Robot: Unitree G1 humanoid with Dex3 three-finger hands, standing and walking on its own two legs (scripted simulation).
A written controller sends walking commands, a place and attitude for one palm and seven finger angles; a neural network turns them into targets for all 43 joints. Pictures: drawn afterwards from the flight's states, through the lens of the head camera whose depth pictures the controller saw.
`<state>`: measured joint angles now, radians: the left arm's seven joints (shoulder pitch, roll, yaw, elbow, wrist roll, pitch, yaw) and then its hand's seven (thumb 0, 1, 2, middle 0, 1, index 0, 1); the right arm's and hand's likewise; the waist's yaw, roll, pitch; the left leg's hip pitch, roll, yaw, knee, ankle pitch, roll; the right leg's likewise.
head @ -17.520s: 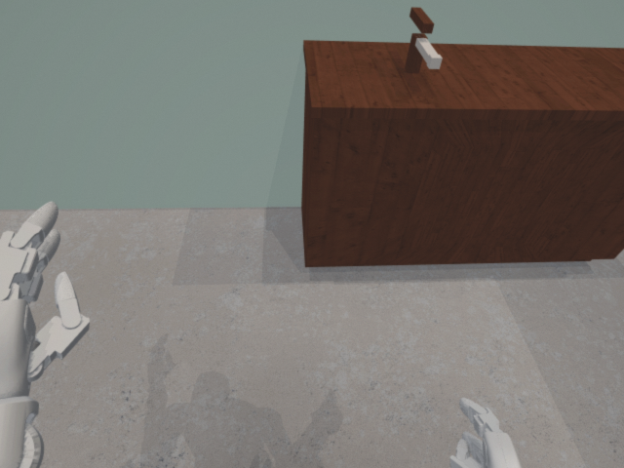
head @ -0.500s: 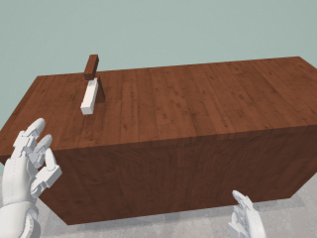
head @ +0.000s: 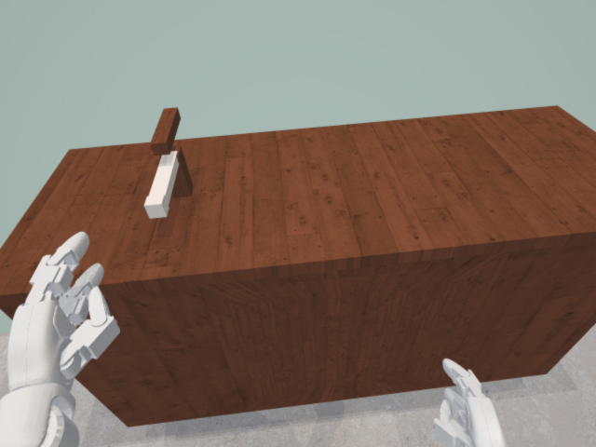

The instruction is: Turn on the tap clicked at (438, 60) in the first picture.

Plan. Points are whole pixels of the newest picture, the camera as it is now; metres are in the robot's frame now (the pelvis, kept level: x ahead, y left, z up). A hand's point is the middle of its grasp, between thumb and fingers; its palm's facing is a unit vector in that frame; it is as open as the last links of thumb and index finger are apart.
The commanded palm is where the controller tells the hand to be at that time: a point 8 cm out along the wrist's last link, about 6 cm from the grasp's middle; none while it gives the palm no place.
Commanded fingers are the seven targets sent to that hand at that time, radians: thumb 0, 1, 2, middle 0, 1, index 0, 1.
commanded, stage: turn the palm inward beside the body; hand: left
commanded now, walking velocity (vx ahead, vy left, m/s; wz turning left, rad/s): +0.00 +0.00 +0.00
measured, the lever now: (156, 206) +0.42 +0.30 +0.11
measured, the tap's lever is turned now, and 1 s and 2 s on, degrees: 0 0 0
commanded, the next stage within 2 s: reach beside the lever's end, fingers flat in 0.18 s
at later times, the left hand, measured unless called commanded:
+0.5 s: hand (118, 310) +0.20 +0.23 +0.15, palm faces +0.45 -0.89 -0.10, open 7.4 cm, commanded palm +0.16 +0.28 +0.16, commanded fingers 0.00 0.90 0.90 -0.20 -0.30 -0.20 -0.30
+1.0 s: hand (127, 273) +0.26 +0.26 +0.14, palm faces +0.46 -0.88 -0.09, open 7.5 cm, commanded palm +0.22 +0.30 +0.14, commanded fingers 0.00 0.90 0.90 -0.19 -0.26 -0.19 -0.26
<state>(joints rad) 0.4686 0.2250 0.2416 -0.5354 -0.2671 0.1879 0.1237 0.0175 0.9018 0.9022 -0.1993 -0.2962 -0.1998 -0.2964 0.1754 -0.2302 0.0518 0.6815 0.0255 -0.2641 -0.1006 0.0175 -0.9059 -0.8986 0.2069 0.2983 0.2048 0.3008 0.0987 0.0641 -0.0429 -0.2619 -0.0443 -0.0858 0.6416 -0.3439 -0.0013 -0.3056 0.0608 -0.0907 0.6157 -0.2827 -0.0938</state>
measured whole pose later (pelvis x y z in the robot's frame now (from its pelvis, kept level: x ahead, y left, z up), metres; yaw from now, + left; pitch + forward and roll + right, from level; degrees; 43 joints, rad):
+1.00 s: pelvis +0.00 +0.00 +0.00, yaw -1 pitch +0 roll +1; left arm 0.16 0.24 0.29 -0.21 -0.24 0.17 0.14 0.02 0.90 0.90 -0.19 -0.28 -0.19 -0.28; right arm 0.16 -0.23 0.04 0.71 0.03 -0.22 -0.13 0.02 -0.91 -0.90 0.21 0.30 0.21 0.30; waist 0.07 0.05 -0.03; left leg -0.28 -0.05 -0.07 0.62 -0.33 0.00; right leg -0.33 0.06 -0.07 0.61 -0.27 -0.09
